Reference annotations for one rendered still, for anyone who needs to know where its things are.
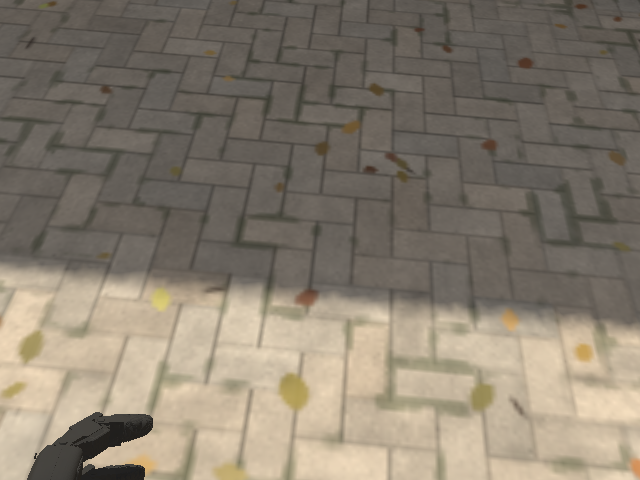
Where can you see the left robot hand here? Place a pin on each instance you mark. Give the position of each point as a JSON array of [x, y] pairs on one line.
[[63, 460]]

